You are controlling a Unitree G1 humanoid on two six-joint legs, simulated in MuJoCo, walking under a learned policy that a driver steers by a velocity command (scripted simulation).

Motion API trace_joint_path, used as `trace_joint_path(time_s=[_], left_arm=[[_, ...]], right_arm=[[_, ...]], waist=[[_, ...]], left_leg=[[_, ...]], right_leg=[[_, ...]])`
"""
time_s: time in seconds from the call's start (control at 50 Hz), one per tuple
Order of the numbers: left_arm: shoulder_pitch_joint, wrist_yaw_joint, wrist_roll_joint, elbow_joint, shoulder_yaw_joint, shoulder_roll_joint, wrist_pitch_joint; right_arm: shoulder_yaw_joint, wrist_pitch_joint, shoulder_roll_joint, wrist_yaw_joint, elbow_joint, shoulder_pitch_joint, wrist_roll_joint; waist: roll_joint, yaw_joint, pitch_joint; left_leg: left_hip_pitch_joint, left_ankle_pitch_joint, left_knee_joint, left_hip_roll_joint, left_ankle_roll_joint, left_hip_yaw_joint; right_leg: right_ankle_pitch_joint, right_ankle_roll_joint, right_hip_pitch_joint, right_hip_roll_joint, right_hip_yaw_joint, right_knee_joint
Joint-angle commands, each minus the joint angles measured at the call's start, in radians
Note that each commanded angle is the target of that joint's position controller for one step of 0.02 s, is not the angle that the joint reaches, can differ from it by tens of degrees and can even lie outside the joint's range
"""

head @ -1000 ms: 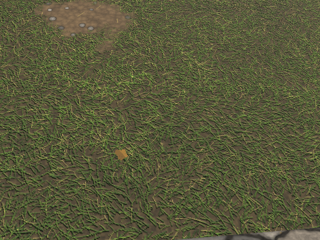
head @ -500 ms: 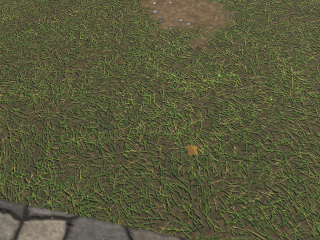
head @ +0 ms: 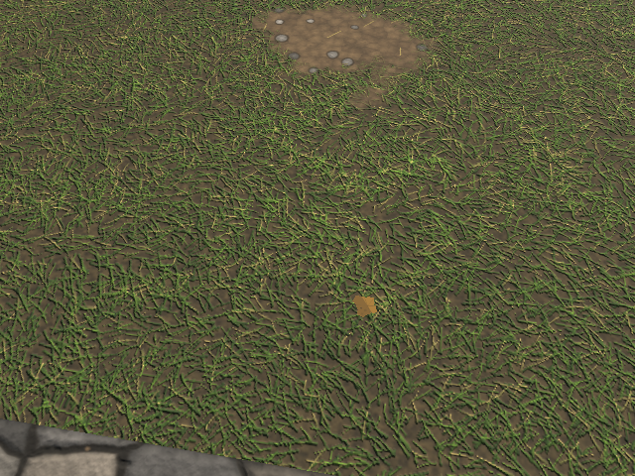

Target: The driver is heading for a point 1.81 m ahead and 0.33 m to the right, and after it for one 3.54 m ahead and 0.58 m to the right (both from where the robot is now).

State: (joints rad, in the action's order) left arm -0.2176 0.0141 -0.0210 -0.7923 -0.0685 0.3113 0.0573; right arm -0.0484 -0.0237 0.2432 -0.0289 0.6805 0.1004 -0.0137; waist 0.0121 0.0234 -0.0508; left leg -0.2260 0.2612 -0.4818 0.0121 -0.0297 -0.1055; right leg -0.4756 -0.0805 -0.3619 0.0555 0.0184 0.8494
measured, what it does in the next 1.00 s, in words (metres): steps on the spot, turning right: right foot, then left foot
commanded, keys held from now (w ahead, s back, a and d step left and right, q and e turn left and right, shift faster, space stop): e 0.58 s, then no key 0.20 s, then w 0.16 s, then w+q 0.06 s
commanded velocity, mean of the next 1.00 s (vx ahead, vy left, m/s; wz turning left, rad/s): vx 0.04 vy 0.00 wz -0.41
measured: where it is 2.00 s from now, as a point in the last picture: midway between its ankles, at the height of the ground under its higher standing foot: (408, 465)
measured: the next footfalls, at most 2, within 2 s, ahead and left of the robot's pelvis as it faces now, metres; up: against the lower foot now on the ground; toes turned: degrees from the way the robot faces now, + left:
right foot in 0.10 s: +0.01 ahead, -0.12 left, +0.00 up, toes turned -7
left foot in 0.68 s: +0.11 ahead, +0.08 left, +0.00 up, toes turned -29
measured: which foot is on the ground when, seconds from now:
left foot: down 0.00-0.10, up 0.12-0.66, down 0.68-1.00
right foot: up 0.00-0.08, down 0.10-0.68, up 0.70-1.00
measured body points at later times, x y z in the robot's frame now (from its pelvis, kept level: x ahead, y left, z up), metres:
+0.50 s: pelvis -0.01 -0.04 +0.01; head +0.02 -0.08 +0.46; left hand +0.22 +0.20 -0.07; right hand +0.07 -0.36 -0.10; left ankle +0.06 +0.13 -0.68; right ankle -0.03 -0.11 -0.74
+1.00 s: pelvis +0.03 -0.03 +0.01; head +0.05 -0.03 +0.46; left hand +0.28 +0.15 -0.09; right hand -0.01 -0.31 -0.11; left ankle +0.07 +0.10 -0.74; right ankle -0.05 -0.13 -0.73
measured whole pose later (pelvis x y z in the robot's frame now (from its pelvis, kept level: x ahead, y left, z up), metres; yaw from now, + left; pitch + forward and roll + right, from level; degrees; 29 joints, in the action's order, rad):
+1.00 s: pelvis +0.03 -0.03 +0.01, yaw -26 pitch +1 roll +0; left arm -0.20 0.00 -0.02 -0.69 -0.05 0.30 0.00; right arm -0.04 0.00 0.27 -0.01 0.75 0.26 0.02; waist 0.00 -0.03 -0.02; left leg -0.19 0.25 -0.42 0.00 -0.01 0.06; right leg -0.37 -0.03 -0.23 -0.01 -0.02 0.54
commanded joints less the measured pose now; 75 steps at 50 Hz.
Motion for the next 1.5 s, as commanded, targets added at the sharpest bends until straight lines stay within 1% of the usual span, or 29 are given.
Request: trace_joint_path(time_s=[0.02, 0.08, 0.1, 0.12, 0.14, 0.16, 0.22, 0.44, 0.64, 0.66, 0.68, 0.7, 0.72, 0.74, 0.8, 0.84, 0.94, 1.0, 1.02, 1.04, 1.06, 1.08, 1.12, 1.18, 1.34, 1.42, 1.46, 1.48, 1.5], left_arm=[[0.032, -0.013, 0.000, 0.095, -0.017, 0.082, -0.012], [-0.048, -0.028, 0.002, 0.084, -0.023, 0.079, -0.012], [-0.070, -0.023, 0.011, 0.083, -0.035, 0.117, -0.014], [-0.091, -0.003, 0.012, 0.102, -0.067, 0.247, -0.020], [-0.091, -0.015, 0.046, 0.129, -0.063, 0.269, -0.040], [-0.070, -0.023, 0.055, 0.140, -0.054, 0.239, -0.063], [0.042, -0.008, 0.005, 0.153, -0.034, 0.166, -0.075], [0.023, 0.018, 0.011, 0.197, -0.041, 0.188, -0.042], [0.109, 0.011, -0.002, 0.237, -0.038, 0.170, -0.016], [0.107, 0.015, -0.006, 0.236, -0.031, 0.153, -0.014], [0.055, 0.015, 0.010, 0.230, -0.017, 0.110, -0.018], [-0.014, 0.014, 0.022, 0.227, -0.009, 0.084, -0.026], [0.010, 0.018, 0.025, 0.229, -0.032, 0.157, -0.032], [0.008, 0.020, 0.018, 0.213, -0.051, 0.206, -0.032], [0.008, 0.021, 0.015, 0.179, -0.038, 0.135, -0.013], [0.042, 0.007, 0.011, 0.189, -0.012, 0.076, -0.020], [0.115, -0.009, 0.002, 0.202, 0.002, 0.071, -0.069], [0.003, -0.012, 0.005, 0.146, -0.005, 0.065, -0.099], [-0.075, -0.006, 0.007, 0.126, -0.013, 0.084, -0.105], [-0.207, 0.006, 0.012, 0.105, -0.024, 0.125, -0.108], [-0.253, -0.002, 0.027, 0.089, -0.055, 0.242, -0.109], [-0.232, -0.004, 0.036, 0.092, -0.049, 0.197, -0.123], [-0.162, -0.003, 0.026, 0.100, -0.021, 0.101, -0.147], [-0.134, -0.004, 0.031, 0.095, -0.014, 0.075, -0.154], [-0.164, 0.003, 0.016, 0.050, -0.027, 0.132, -0.150], [-0.170, 0.008, 0.007, 0.031, -0.038, 0.180, -0.129], [-0.154, 0.018, 0.006, 0.040, -0.041, 0.198, -0.112], [-0.157, 0.023, 0.010, 0.058, -0.033, 0.188, -0.118], [-0.288, 0.003, 0.045, 0.112, 0.019, 0.019, -0.139]], right_arm=[[-0.062, 0.004, 0.192, -0.006, -0.050, -0.016, 0.008], [-0.067, -0.004, 0.198, -0.009, -0.036, -0.045, 0.034], [-0.064, -0.003, 0.173, -0.008, -0.014, 0.003, 0.035], [-0.047, 0.001, 0.112, -0.003, -0.042, 0.005, -0.011], [-0.046, 0.006, 0.120, -0.011, -0.089, -0.110, -0.008], [-0.057, 0.006, 0.157, -0.014, -0.083, -0.115, 0.008], [-0.073, 0.002, 0.185, -0.024, -0.039, -0.057, 0.006], [-0.066, 0.025, 0.151, -0.015, -0.037, -0.052, 0.019], [-0.066, 0.070, 0.159, 0.028, -0.021, 0.041, 0.027], [-0.066, 0.073, 0.160, 0.030, -0.014, 0.061, 0.020], [-0.070, 0.072, 0.202, 0.027, -0.027, 0.058, 0.003], [-0.075, 0.063, 0.265, 0.022, -0.046, 0.006, -0.015], [-0.065, 0.066, 0.223, 0.025, -0.037, 0.040, -0.026], [-0.058, 0.069, 0.205, 0.026, -0.039, 0.029, -0.010], [-0.034, 0.064, 0.153, 0.019, -0.026, 0.004, 0.019], [-0.031, 0.055, 0.155, 0.014, -0.001, 0.054, 0.019], [-0.049, 0.040, 0.233, 0.009, 0.009, 0.128, 0.029], [-0.038, 0.037, 0.220, 0.017, 0.012, 0.120, 0.050], [-0.024, 0.045, 0.178, 0.019, 0.004, 0.105, 0.044], [0.003, 0.060, 0.091, 0.028, -0.021, 0.050, 0.029], [0.010, 0.080, 0.067, 0.026, -0.077, 0.015, 0.042], [-0.016, 0.090, 0.155, 0.022, -0.082, -0.006, 0.057], [-0.032, 0.088, 0.174, 0.033, -0.036, 0.075, 0.064], [-0.027, 0.087, 0.134, 0.050, -0.027, 0.065, 0.049], [0.012, 0.089, 0.065, 0.094, -0.122, -0.112, 0.038], [-0.012, 0.084, 0.123, 0.108, -0.148, -0.086, 0.041], [-0.059, 0.072, 0.205, 0.096, -0.098, 0.152, 0.046], [-0.088, 0.057, 0.258, 0.075, -0.065, 0.307, 0.048], [-0.103, 0.057, 0.369, 0.061, -0.066, 0.311, 0.046]], waist=[[-0.144, -0.033, 0.108], [-0.140, 0.021, 0.124], [-0.059, 0.019, 0.115], [0.240, -0.013, 0.121], [0.264, 0.048, 0.124], [0.138, 0.047, 0.126], [0.070, -0.017, 0.087], [0.127, 0.006, 0.089], [0.142, -0.031, 0.153], [0.125, -0.045, 0.150], [0.017, -0.017, 0.173], [-0.220, 0.051, 0.134], [-0.242, 0.009, 0.123], [-0.172, 0.004, 0.102], [-0.131, 0.001, 0.094], [-0.183, -0.029, 0.080], [-0.203, -0.087, 0.036], [-0.155, -0.011, 0.018], [-0.130, 0.027, 0.061], [-0.019, 0.091, 0.118], [0.220, 0.098, 0.098], [0.159, 0.103, 0.010], [0.144, 0.049, -0.049], [0.098, 0.038, -0.062], [0.054, 0.074, -0.107], [0.096, 0.006, -0.021], [0.105, -0.135, 0.140], [0.051, -0.216, 0.213], [-0.257, -0.084, 0.339]], left_leg=[[0.133, -0.450, 0.114, 0.314, -0.217, 0.209], [0.083, -0.376, 0.011, 0.280, -0.137, 0.132], [0.005, -0.222, -0.102, 0.222, -0.057, 0.066], [-0.261, 0.144, -0.406, 0.090, 0.063, -0.053], [-0.403, 0.456, -0.614, -0.042, 0.092, 0.081], [-0.432, 0.428, -0.717, -0.014, 0.086, 0.162], [-0.445, 0.191, -0.674, 0.025, 0.087, 0.191], [-0.342, 0.065, -0.377, -0.023, 0.143, 0.211], [-0.066, -0.017, 0.011, -0.049, 0.087, 0.189], [0.022, -0.169, 0.129, -0.027, 0.067, 0.189], [0.128, -0.305, 0.155, 0.109, 0.016, 0.315], [0.172, -0.571, 0.148, 0.271, -0.113, 0.506], [0.104, -0.567, 0.161, 0.378, -0.262, 0.624], [0.090, -0.496, 0.159, 0.355, -0.270, 0.578], [0.104, -0.281, 0.157, 0.223, -0.178, 0.415], [0.120, 0.046, 0.228, 0.163, -0.161, 0.379], [0.083, 0.171, 0.268, 0.192, -0.182, 0.407], [-0.055, 0.137, 0.227, 0.155, -0.166, 0.404], [-0.156, 0.122, 0.168, 0.125, -0.122, 0.388], [-0.311, 0.166, -0.045, 0.041, -0.052, 0.305], [-0.489, 0.265, -0.251, -0.052, -0.001, 0.157], [-0.567, 0.311, -0.438, 0.003, 0.004, 0.216], [-0.646, 0.167, -0.556, 0.032, -0.013, 0.255], [-0.648, -0.018, -0.586, 0.048, 0.003, 0.240], [-0.454, -0.266, -0.220, 0.050, 0.025, 0.074], [-0.329, -0.150, -0.155, -0.032, -0.062, 0.002], [0.003, -0.144, -0.123, -0.107, -0.125, -0.018], [0.295, -0.143, -0.105, -0.069, -0.161, 0.092], [0.673, 0.010, -0.063, 0.234, -0.345, 0.651]], right_leg=[[0.016, 0.026, -0.028, 0.003, 0.026, -0.062], [0.213, 0.087, 0.121, -0.039, 0.074, -0.316], [0.377, 0.128, 0.208, -0.029, -0.001, -0.435], [0.764, 0.235, 0.369, 0.219, -0.354, -0.478], [0.864, 0.436, 0.314, 0.360, -0.560, -0.519], [0.792, 0.444, 0.315, 0.327, -0.505, -0.530], [0.678, 0.313, 0.313, 0.194, -0.347, -0.511], [0.491, 0.309, 0.284, 0.118, -0.408, -0.511], [0.672, 0.271, 0.246, 0.074, -0.533, -0.372], [0.586, 0.231, 0.205, 0.043, -0.514, -0.352], [0.366, 0.173, 0.130, -0.018, -0.445, -0.261], [-0.059, 0.107, -0.029, -0.182, -0.278, -0.100], [-0.232, 0.053, -0.092, -0.177, -0.226, 0.095], [-0.184, 0.029, -0.114, -0.147, -0.226, 0.226], [-0.027, -0.013, -0.133, -0.119, -0.218, 0.255], [0.037, -0.016, -0.127, -0.093, -0.121, 0.105], [-0.004, 0.035, 0.002, -0.077, -0.013, -0.211], [0.250, 0.096, 0.256, -0.098, 0.018, -0.526], [0.281, 0.116, 0.424, -0.048, -0.031, -0.523], [0.221, 0.150, 0.604, 0.103, -0.186, -0.541], [-0.015, 0.265, 0.574, 0.295, -0.487, -0.631], [-0.111, 0.336, 0.500, 0.353, -0.569, -0.679], [-0.074, 0.280, 0.512, 0.270, -0.423, -0.693], [0.297, 0.235, 0.471, 0.208, -0.205, -0.705], [0.533, 0.227, 0.328, 0.182, 0.075, -0.747], [1.091, 0.193, 0.460, 0.216, 0.137, -0.559], [1.288, 0.158, 0.401, 0.192, 0.171, -0.228], [1.090, 0.123, 0.183, 0.157, 0.165, 0.033], [0.005, 0.059, -0.257, -0.029, 0.112, 0.451]])
Velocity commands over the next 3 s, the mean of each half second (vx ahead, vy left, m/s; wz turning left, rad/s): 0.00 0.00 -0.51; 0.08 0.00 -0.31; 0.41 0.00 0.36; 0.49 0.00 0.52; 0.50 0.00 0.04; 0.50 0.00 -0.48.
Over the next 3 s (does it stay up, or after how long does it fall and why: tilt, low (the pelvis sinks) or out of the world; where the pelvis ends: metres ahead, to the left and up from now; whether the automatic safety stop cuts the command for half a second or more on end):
stays up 1.03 -0.11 -0.02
